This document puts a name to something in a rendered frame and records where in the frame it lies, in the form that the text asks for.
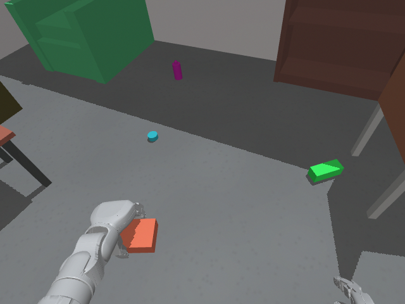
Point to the left robot hand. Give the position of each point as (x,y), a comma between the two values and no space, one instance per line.
(119,214)

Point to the armchair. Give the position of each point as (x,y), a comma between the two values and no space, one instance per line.
(94,39)

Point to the left robot arm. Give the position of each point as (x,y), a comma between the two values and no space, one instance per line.
(83,270)

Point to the chair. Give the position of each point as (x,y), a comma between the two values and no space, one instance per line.
(391,105)

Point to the right robot hand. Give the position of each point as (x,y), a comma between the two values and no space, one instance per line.
(352,291)

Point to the coffee table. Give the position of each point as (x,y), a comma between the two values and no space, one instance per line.
(5,136)

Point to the bookshelf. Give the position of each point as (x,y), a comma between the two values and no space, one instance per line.
(349,47)

